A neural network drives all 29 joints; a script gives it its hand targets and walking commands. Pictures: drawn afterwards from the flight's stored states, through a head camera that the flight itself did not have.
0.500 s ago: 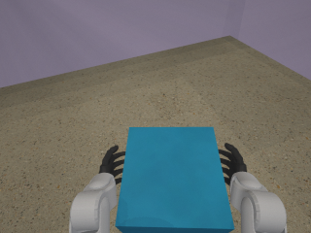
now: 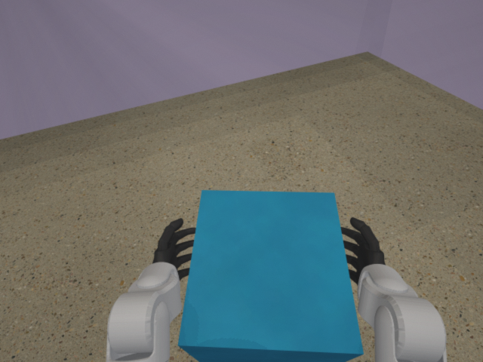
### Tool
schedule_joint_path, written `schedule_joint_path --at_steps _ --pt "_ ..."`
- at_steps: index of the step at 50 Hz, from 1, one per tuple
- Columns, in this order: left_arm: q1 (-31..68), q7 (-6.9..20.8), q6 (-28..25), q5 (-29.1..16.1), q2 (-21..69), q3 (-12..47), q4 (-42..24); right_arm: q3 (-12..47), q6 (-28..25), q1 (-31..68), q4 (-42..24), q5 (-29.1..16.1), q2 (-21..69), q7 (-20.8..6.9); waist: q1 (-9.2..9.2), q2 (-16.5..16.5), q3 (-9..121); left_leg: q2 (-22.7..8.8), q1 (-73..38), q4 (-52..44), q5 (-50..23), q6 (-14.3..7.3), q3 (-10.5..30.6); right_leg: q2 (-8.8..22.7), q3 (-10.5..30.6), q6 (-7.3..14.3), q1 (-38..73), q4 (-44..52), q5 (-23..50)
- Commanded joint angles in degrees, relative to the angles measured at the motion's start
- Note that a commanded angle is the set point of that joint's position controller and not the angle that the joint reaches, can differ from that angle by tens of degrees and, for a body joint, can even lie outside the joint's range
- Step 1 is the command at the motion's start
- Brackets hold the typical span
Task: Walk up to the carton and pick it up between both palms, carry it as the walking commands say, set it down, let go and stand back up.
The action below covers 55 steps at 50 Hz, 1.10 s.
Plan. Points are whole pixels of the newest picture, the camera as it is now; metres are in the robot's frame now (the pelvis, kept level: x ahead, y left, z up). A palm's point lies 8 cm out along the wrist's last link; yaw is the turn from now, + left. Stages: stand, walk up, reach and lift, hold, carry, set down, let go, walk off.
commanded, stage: carry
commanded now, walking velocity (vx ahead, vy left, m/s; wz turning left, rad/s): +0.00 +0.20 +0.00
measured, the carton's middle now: (264, 287) +0.25 +0.00 +0.02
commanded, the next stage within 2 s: none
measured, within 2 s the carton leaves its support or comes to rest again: neither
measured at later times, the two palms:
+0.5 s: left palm (44, 305) +0.19 +0.31 +0.09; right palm (249, 291) +0.21 +0.02 +0.10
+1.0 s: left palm (7, 313) +0.17 +0.34 +0.11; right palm (223, 313) +0.17 +0.05 +0.11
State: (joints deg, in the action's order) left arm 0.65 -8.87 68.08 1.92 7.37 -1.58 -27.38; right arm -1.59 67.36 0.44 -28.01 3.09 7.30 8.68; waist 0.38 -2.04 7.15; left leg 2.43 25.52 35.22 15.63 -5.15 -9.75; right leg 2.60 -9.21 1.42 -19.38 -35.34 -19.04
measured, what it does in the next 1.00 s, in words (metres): steps to the left: left foot, then right foot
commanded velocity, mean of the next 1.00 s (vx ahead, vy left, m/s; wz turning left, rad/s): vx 0.00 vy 0.06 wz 0.00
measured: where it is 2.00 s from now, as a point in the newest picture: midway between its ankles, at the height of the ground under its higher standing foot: outside the picture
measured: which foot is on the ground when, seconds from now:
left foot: up 0.00-0.28, down 0.30-1.00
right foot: down 0.00-0.30, up 0.32-0.62, down 0.64-1.00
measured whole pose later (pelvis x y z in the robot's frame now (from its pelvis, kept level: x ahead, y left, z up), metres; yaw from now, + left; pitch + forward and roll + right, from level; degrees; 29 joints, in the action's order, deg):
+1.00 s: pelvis -0.06 +0.20 +0.02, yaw -1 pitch +2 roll +0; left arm 1.8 -8.9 69.9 2.9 7.3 -1.4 -25.2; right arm -2.8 68.8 1.2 -25.5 2.7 7.3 8.6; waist 0.9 0.3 7.2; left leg 3.4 17.0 21.6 7.5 -6.6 -10.6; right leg 2.9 -6.6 -0.3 -14.0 -27.0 -14.5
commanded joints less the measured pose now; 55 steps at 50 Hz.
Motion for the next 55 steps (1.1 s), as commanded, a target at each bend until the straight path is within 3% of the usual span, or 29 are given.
schedule_joint_path --at_steps 1,2,3,4,6,11,13,14,15,16,17,18,19,22,25,28,31,33,34,35,39,46,55 --pt "21.5 7.5 -1.2 -14.5 45.5 32.1 -5.3 35.0 0.3 24.0 -6.2 -15.1 45.9 -6.5 0.68 16.2 5.7 -4.9 12.0 19.7 13.6 5.7 10.3 28.8 30.0 12.8 11.3 19.8 23.7" --pt "22.0 7.7 -1.3 -14.5 46.1 32.0 -5.6 35.5 0.1 25.4 -6.0 -15.8 46.8 -6.7 0.63 9.3 4.2 -5.6 11.4 24.9 10.9 6.1 11.8 26.4 26.1 11.8 8.7 19.6 19.6" --pt "22.6 7.8 -1.4 -14.5 45.8 32.2 -6.0 35.5 -0.1 25.4 -5.4 -15.8 46.9 -6.8 0.32 5.6 3.4 -6.3 10.5 27.1 7.5 6.2 11.9 23.5 21.2 9.5 7.0 19.2 16.1" --pt "23.4 7.9 -1.7 -14.6 46.0 32.3 -6.8 35.7 -0.4 25.1 -5.2 -16.1 47.7 -7.0 0.08 6.4 3.0 -6.8 10.7 25.1 5.0 6.6 10.9 20.9 17.4 7.5 7.5 18.5 16.5" --pt "23.1 7.7 -2.3 -14.9 46.1 32.8 -8.5 35.9 -0.8 23.9 -5.4 -16.6 48.5 -6.9 0.06 9.4 4.8 -5.8 8.0 19.5 4.7 7.6 7.6 17.4 11.6 5.0 9.3 14.8 24.2" --pt "19.2 6.8 -1.6 -14.1 43.3 32.9 -9.5 35.7 0.0 20.5 -5.7 -16.5 46.2 -6.0 0.58 16.7 8.4 -3.4 0.3 3.6 6.7 7.3 3.1 17.4 9.5 3.4 11.4 10.9 32.7" --pt "18.6 6.4 -1.2 -13.8 42.6 33.5 -9.4 35.2 0.4 19.0 -5.2 -16.1 45.5 -6.0 -0.34 15.1 10.4 -1.9 -7.0 -9.8 -0.7 6.8 0.3 15.6 7.2 0.6 10.6 6.2 28.9" --pt "18.3 6.3 -1.1 -13.5 42.0 33.7 -9.4 34.7 0.4 18.7 -5.1 -15.8 44.8 -5.9 -0.22 10.3 12.1 -2.9 -13.7 -14.2 -3.6 6.9 1.1 13.6 5.6 -1.6 7.3 2.1 23.4" --pt "18.4 6.1 -0.9 -13.0 41.2 33.8 -9.0 34.0 0.6 18.8 -4.4 -15.3 43.8 -6.0 -0.14 4.1 12.4 -8.8 -19.7 -14.9 -11.0 6.0 7.1 11.7 4.4 -4.0 0.6 -3.2 11.9" --pt "20.7 6.4 -0.8 -14.0 41.5 35.3 -10.9 32.2 0.3 17.4 -2.8 -14.4 42.7 -6.1 -0.94 -13.4 11.3 -20.7 -21.7 -13.9 -31.6 0.1 22.9 5.3 -0.7 -7.5 -11.5 -11.1 -8.4" --pt "22.6 6.5 -0.8 -15.0 43.3 36.4 -11.2 32.4 0.0 18.8 -4.2 -15.3 44.6 -6.5 -1.55 -16.2 11.0 -21.8 -22.3 -12.7 -38.2 -5.0 23.1 3.2 1.1 -6.2 -15.0 -21.1 -21.2" --pt "23.6 6.8 -0.9 -15.8 45.2 37.2 -11.2 32.3 -0.5 19.1 -5.0 -15.5 45.7 -6.7 -1.21 -12.0 11.4 -21.1 -21.1 -11.2 -39.3 -5.9 21.2 2.9 4.2 -5.2 -14.7 -27.9 -20.0" --pt "23.8 7.2 -1.1 -16.4 46.9 37.6 -10.3 32.2 -0.9 19.4 -5.0 -15.2 46.7 -6.9 -0.99 -7.6 11.3 -19.9 -19.5 -11.2 -34.4 -5.9 18.3 3.5 5.2 -4.8 -14.3 -31.1 -16.4" --pt "25.5 7.7 -1.9 -17.7 49.1 39.3 -10.8 32.2 -2.0 19.3 -5.2 -14.7 48.1 -7.3 -0.71 -6.0 11.2 -17.1 -17.4 -13.1 -22.2 -4.8 15.2 3.2 5.5 -4.1 -13.6 -30.9 -9.7" --pt "24.6 7.4 -2.0 -16.9 47.8 38.4 -10.7 32.7 -2.1 19.4 -5.7 -14.7 47.1 -7.3 -0.7 -4.9 11.4 -17.8 -16.6 -15.3 -14.6 -5.1 17.4 2.0 5.4 -3.7 -10.2 -21.3 -8.8" --pt "22.2 6.9 -1.3 -15.5 46.3 36.7 -9.0 33.0 -1.4 19.0 -5.5 -14.6 45.8 -7.0 -0.75 -5.2 11.7 -18.8 -16.4 -16.9 -13.9 -5.5 19.6 1.1 4.9 -2.9 -5.0 -9.4 -9.1" --pt "20.2 6.7 -0.8 -14.6 45.4 34.7 -6.7 33.1 -0.4 18.9 -4.4 -14.5 44.9 -6.7 0.4 -3.1 11.3 -16.6 -14.0 -15.8 -13.1 -2.5 16.8 0.1 2.2 -2.4 4.7 9.3 -0.7" --pt "20.8 7.0 -0.7 -14.3 45.1 33.5 -5.6 33.1 -0.1 18.6 -3.2 -14.3 45.0 -6.5 0.02 0.4 11.1 -14.0 -10.2 -14.9 -9.9 1.1 15.3 4.9 5.8 -1.8 11.8 13.8 3.7" --pt "21.5 7.2 -1.0 -13.6 45.3 33.0 -4.2 34.0 0.0 21.3 -4.7 -14.7 45.2 -6.8 -0.11 7.5 8.8 -11.4 -9.1 -14.3 -5.1 3.2 12.7 9.2 11.5 -0.8 7.5 13.9 1.5" --pt "22.8 7.3 -1.0 -13.8 45.8 33.2 -4.1 34.3 0.1 23.5 -5.4 -15.3 45.5 -7.0 -0.31 8.2 6.9 -10.8 -10.6 -14.2 -4.3 3.5 11.9 10.1 12.1 -0.3 3.7 15.3 -0.6" --pt "23.5 6.9 -0.5 -13.8 45.5 32.6 -4.5 33.2 0.8 23.7 -4.3 -15.7 45.6 -7.0 -0.08 1.9 5.6 -12.0 -11.2 -18.9 0.8 3.1 14.0 5.3 7.4 -0.7 3.4 12.2 0.0" --pt "25.2 6.8 0.1 -14.4 45.7 33.6 -4.3 31.9 1.1 22.7 -2.4 -15.5 45.5 -7.0 0.29 0.1 5.8 -12.3 -12.0 -23.3 4.9 4.3 14.9 3.5 6.9 0.0 4.6 10.9 1.1" --pt "25.9 7.3 -0.1 -15.4 46.9 34.8 -5.0 32.3 0.5 22.9 -3.6 -15.9 46.4 -7.0 0.35 0.3 7.3 -12.8 -15.1 -23.4 1.4 4.8 14.3 3.3 6.5 0.3 4.5 10.7 1.9"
